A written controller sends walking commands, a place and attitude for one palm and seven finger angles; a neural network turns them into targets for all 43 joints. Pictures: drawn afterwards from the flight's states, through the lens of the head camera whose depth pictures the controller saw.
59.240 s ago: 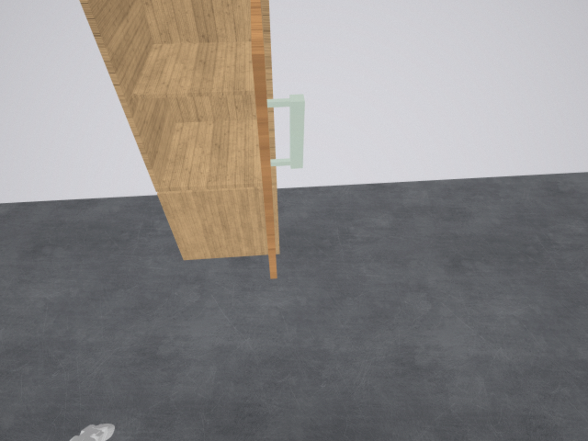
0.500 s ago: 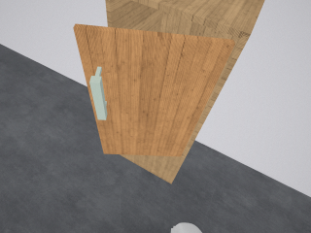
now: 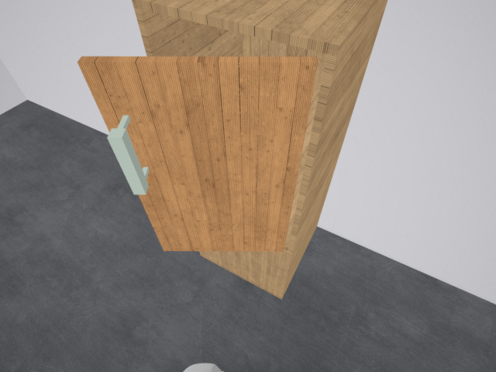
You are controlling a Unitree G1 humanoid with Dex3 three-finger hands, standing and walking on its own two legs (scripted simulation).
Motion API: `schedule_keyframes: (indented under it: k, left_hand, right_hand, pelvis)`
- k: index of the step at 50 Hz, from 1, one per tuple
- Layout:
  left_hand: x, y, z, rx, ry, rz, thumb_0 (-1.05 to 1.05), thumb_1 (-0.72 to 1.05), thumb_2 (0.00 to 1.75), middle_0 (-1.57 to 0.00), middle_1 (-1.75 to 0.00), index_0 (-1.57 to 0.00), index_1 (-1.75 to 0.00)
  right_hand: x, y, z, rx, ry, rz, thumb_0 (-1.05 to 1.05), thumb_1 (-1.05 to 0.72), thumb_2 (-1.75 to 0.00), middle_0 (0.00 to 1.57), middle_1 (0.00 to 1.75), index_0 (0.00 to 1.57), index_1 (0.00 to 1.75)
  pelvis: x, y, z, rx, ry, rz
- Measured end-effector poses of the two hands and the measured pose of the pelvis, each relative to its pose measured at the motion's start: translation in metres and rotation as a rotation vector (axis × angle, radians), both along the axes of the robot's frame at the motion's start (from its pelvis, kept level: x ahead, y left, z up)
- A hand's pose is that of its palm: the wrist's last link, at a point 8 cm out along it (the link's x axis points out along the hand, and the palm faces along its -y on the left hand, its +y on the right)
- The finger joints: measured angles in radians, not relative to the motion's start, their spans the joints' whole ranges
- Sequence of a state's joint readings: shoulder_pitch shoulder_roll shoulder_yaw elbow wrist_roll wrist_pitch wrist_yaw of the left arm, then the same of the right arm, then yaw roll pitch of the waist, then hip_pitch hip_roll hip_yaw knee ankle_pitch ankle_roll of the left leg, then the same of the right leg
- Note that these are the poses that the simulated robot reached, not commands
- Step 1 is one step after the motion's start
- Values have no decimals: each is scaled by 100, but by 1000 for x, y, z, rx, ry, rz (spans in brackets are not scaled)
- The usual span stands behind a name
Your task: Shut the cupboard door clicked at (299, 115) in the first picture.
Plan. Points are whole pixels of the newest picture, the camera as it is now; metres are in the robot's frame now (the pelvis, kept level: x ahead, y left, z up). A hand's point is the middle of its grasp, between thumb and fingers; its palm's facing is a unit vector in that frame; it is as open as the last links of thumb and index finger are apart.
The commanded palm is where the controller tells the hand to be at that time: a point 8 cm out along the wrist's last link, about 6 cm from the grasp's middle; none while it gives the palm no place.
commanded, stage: come to a stop and stand still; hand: left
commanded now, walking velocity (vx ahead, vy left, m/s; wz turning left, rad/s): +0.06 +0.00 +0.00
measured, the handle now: (133, 156) +0.46 +0.25 +0.08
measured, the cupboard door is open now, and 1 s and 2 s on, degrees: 29 29 29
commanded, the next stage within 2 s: look again from close up in 1.28 s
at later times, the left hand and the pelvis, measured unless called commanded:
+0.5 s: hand out of the picture +0.01 +0.23 -0.18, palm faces +0.01 -0.99 -0.12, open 7.4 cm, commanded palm none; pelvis +0.00 +0.06 +0.01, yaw -2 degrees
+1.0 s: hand out of the picture +0.01 +0.17 -0.17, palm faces +0.00 -0.98 -0.21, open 7.2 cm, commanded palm none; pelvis -0.03 -0.01 +0.01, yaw -2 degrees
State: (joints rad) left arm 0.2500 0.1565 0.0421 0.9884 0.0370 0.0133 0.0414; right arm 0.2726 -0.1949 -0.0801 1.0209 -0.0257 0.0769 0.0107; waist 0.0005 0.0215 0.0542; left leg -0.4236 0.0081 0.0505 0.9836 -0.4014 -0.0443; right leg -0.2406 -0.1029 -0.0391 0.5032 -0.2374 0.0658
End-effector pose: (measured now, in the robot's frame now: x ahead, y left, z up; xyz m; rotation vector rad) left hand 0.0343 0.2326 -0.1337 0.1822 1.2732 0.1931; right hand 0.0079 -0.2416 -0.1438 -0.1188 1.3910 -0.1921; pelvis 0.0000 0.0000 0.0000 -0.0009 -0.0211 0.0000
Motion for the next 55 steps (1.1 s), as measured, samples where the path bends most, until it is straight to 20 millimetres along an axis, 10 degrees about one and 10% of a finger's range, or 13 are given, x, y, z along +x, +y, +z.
schedule_keyframes:
  k: [10, 23, 39, 55]
  left_hand:
    - [-39, 48, -26, -56, 97, 55, 0, 91, 90, -20, -30, -20, -30]
    - [-31, 47, -19, -130, 158, 9, 0, 91, 90, -20, -30, -19, -30]
    - [17, 13, -7, -45, -12, -73, 0, 92, 90, -20, -30, -19, -30]
    - [-67, -35, -7, -70, 123, 2, 0, 93, 90, -20, -30, -19, -30]
  right_hand:
    - [42, 47, 20, -72, -154, 82, 0, -91, -90, 20, 29, 19, 30]
    - [5, 75, 32, -102, -58, 4, 0, -93, -90, 21, 30, 20, 30]
    - [-93, 59, 3, 26, 125, -116, 1, -91, -90, 21, 30, 20, 30]
    - [-72, 28, -1, 64, 69, -45, 0, -91, -90, 20, 29, 19, 30]
  pelvis:
    - [-4, 42, -4, -27, -4, 0]
    - [0, 62, 12, -34, 17, -24]
    - [-21, 21, 2, 5, 7, -42]
    - [-27, -15, 7, 1, -18, -25]
